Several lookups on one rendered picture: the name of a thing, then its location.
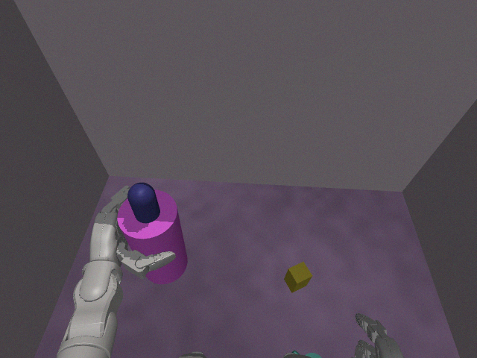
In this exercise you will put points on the left robot arm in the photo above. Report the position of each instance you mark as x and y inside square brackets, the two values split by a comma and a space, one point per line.
[97, 296]

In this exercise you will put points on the left robot hand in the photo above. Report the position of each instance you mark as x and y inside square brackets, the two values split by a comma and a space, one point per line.
[108, 242]

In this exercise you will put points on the right robot hand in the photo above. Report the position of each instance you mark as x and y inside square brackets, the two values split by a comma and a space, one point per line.
[385, 347]

